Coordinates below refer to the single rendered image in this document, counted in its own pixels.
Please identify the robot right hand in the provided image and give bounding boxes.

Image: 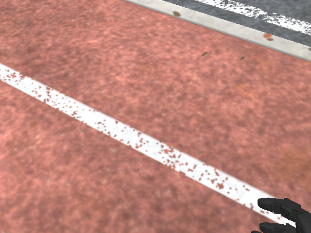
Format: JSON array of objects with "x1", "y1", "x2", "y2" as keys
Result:
[{"x1": 251, "y1": 198, "x2": 311, "y2": 233}]

